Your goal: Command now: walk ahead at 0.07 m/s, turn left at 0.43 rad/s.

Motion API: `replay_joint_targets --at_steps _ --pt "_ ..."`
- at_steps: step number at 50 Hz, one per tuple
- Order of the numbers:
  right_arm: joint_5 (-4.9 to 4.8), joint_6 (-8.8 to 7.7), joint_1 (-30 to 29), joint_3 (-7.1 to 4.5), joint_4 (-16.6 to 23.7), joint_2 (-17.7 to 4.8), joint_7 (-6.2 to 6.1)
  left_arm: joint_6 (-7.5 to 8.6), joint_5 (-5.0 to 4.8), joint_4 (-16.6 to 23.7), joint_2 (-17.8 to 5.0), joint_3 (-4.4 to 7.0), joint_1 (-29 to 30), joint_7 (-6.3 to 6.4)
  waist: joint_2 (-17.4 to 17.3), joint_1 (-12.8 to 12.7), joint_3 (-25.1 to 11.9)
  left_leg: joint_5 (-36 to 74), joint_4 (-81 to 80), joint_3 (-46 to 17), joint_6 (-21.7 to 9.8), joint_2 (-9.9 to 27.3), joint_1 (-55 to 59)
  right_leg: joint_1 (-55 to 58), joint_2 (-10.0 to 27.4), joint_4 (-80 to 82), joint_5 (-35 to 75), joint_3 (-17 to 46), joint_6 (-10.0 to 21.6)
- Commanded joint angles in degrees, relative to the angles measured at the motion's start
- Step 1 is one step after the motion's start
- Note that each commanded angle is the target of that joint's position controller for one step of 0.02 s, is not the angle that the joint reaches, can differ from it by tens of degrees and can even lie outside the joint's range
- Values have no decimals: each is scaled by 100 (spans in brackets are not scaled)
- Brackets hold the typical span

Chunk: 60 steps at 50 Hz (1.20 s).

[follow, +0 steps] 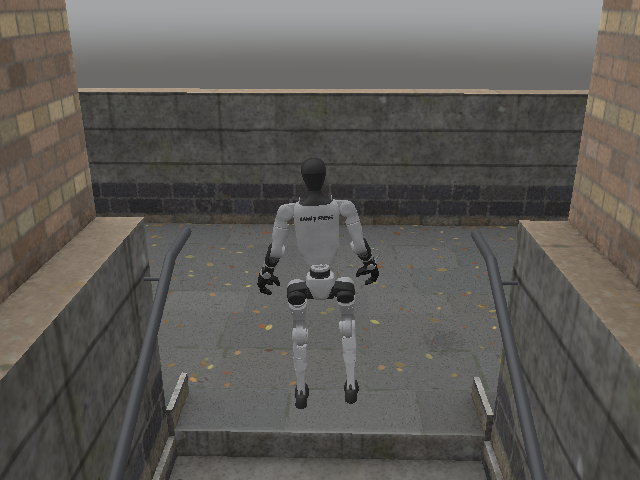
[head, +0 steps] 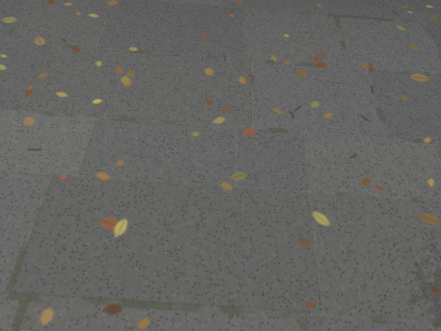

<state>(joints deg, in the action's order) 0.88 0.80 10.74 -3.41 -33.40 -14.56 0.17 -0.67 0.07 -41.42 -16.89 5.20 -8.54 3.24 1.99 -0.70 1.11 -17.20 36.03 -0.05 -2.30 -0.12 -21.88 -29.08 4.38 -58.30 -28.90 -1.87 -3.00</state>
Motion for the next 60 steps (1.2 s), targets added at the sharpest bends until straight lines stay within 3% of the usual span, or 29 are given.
replay_joint_targets --at_steps 1,2,3,6,13,20,24,25,26,27,28,29,31,32,33,34,36,38,43,47,48,49,50,51,52,53,54,56,60 --pt "-5 -682 466 -137 133 -473 188 494 276 448 -498 63 -15 18 -2102 91 -480 -1579 -2255 -2025 -761 1297 545 -1456 -185 -1617 823 779 182" --pt "13 -831 225 -116 115 -523 207 630 440 339 -532 69 -184 -36 -1623 -100 -201 -1957 -2468 -1905 -538 1185 141 -1324 -347 -1830 1057 516 205" --pt "101 -870 37 -145 101 -662 216 647 469 209 -393 -1 -416 -156 -1217 -228 -280 -1909 -2517 -1837 -457 1116 82 -1302 -442 -1958 1289 408 149" --pt "193 -874 318 -128 -18 -610 178 591 221 101 -358 -98 -451 -378 -778 33 -496 -1667 -2400 -2079 -684 1332 1063 -2109 -267 -1741 1589 681 -108" --pt "132 -920 466 -118 -245 -588 241 563 381 179 -108 -274 -258 -467 -767 276 -465 -956 -2402 -1842 -1190 1361 1043 -1560 -97 456 1902 293 -168" --pt "63 -905 487 -128 -534 -590 213 696 283 508 -21 -379 97 -501 -906 457 -328 -635 -2187 -1940 -1393 1587 1215 -661 -133 2084 1396 100 475" --pt "126 -772 301 -48 -749 -520 163 1012 73 510 -146 -262 -260 -474 -703 33 -492 -344 -1400 -1413 -1019 1093 395 1492 -353 3029 2251 -150 912" --pt "222 -755 435 16 -812 -263 145 1069 160 377 -291 -183 -870 -423 -193 -219 -782 -146 -357 -972 -656 623 -70 2495 5 3166 2297 316 1177" --pt "303 -826 807 180 -532 312 116 1059 134 256 -784 -106 -1783 -353 1390 -255 -1964 -1089 1611 -299 -36 -442 -1374 4573 1397 3553 3044 2611 2593" --pt "318 -927 265 61 -402 -76 152 1033 277 35 -746 -67 -2514 -376 1271 -779 -1131 -1533 2739 -787 31 -730 -3376 5024 1812 4441 1289 4338 2713" --pt "212 -957 -466 20 -379 -226 68 1014 287 -153 -567 -79 -2411 -416 543 -848 -243 -840 3552 -1082 -195 -486 -4238 4482 1712 4407 526 3687 2191" --pt "198 -958 -348 29 -570 -240 7 933 289 -145 -296 -165 -1940 -447 308 -572 -213 -161 3965 -909 -270 -181 -4066 3835 1480 4421 529 2932 1924" --pt "400 -873 -106 37 -741 -117 32 840 230 -80 287 -386 -1197 -475 86 10 -322 594 3588 -802 -304 255 -3194 2790 1208 4706 1490 2038 1814" --pt "387 -809 -148 55 -768 -48 93 801 218 24 353 -406 -894 -447 118 135 -475 669 3383 -634 -207 354 -2914 2588 1070 4826 1953 1728 1800" --pt "-429 -758 -296 -37 -516 -352 77 729 -157 26 -203 -194 -1120 -369 -466 78 -238 599 3151 -406 3 534 -2983 2853 999 4767 2772 1538 1637" --pt "-459 -744 -453 31 -471 -189 84 678 -193 -74 -281 -168 -1149 -311 -416 113 -172 616 2814 -324 142 583 -3144 2843 1000 4759 3249 1331 1566" --pt "-258 -745 -806 121 -312 -11 116 616 -91 -94 -238 -168 -1157 -242 -192 51 -41 1108 1909 -122 300 602 -2843 2545 786 4810 3832 881 1464" --pt "-186 -729 -1200 190 -219 128 171 587 -92 -145 -340 -128 -1226 -207 145 -95 32 1726 824 124 306 426 -2110 2140 495 4948 3857 490 1382" --pt "-246 -686 -1833 97 2 -151 270 549 -201 -436 -476 -30 -1728 -217 239 -265 247 2103 -515 164 -14 177 -1710 2977 753 4835 4285 488 1301" --pt "-182 -664 -852 -126 -226 -575 255 404 -130 -437 -721 65 -1576 -157 585 370 -543 1424 -803 479 -491 -297 -209 3656 738 3202 7070 329 998" --pt "-164 -637 68 -240 -477 -819 202 386 -100 -368 -713 48 -1461 -149 556 792 -1054 1753 -728 322 -697 -139 1285 2966 559 2107 6926 222 848" --pt "-52 -605 1190 -352 -679 -1268 112 412 24 -176 -454 -58 -1435 -149 -219 1096 -1915 2094 -398 -1070 -1061 1115 3310 1405 132 203 4560 74 698" --pt "-33 -643 1252 -320 -759 -1287 159 496 -45 -184 303 -289 -2380 -246 -1681 536 -2789 822 -1025 -3869 -1971 2401 5019 -692 -808 -1669 -418 702 449" --pt "-89 -591 1179 -238 -706 -812 106 584 -188 -236 -364 -130 -1851 -269 -1136 858 -2463 152 -1491 -3868 -1667 2176 4565 -1180 -545 -2187 -260 1194 496" --pt "-110 -571 683 -185 -644 -659 55 608 -307 5 -600 -52 -1250 -277 -869 767 -1484 233 -1698 -2867 -1392 2028 3599 -1424 -272 -2141 316 989 475" --pt "-95 -587 313 -147 -638 -576 64 611 -263 90 -582 -54 -919 -245 -307 534 -951 597 -1930 -2304 -1240 1836 2618 -1239 7 -1851 775 840 457" --pt "-36 -625 73 -123 -656 -456 86 567 -170 127 -536 -22 -821 -221 -300 326 -609 829 -2135 -1872 -1160 1643 1902 -1032 167 -1599 1031 800 433" --pt "24 -723 -104 -117 -726 -346 118 386 -192 34 -351 -13 -1238 -218 -603 -6 -425 857 -2550 -1293 -1117 1452 1107 -535 376 -1409 1237 867 408" --pt "23 -803 -59 -204 -959 -574 61 245 -156 182 -222 -32 -869 -181 -515 -60 -19 1538 -2901 -379 -1073 1434 787 -1026 483 -841 1869 965 240"
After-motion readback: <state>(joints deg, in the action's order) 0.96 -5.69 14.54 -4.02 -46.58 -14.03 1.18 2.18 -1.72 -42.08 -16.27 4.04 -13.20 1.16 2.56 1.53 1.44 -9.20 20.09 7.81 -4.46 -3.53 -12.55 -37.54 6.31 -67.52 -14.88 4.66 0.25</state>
